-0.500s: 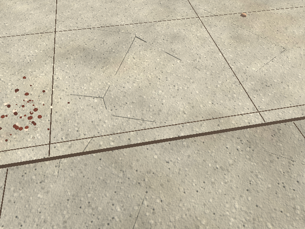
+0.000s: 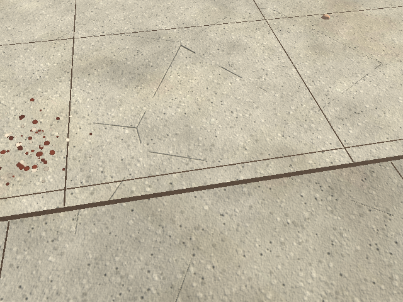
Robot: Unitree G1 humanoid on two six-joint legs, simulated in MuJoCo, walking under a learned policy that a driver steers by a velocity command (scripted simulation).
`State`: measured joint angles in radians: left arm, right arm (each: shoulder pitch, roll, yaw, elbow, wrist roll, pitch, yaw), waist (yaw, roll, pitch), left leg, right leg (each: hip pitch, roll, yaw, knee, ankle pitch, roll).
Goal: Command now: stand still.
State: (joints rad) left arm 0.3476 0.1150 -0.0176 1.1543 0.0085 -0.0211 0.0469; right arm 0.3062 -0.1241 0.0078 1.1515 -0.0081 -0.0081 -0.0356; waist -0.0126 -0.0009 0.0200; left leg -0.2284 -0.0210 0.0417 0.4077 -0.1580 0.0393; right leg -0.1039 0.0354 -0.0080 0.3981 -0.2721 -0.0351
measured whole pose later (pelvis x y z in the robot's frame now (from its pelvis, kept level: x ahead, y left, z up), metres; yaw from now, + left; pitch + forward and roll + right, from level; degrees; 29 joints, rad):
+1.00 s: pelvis +0.38 +0.02 -0.01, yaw +2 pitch -1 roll -1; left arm 0.16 0.20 0.07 0.98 0.02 -0.08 -0.01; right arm 0.38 -0.17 -0.04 1.06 -0.01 -0.08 0.00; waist -0.02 0.02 0.07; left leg -0.30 0.00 0.00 1.22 -0.33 0.11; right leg -0.33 0.07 -0.15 0.51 -0.18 -0.12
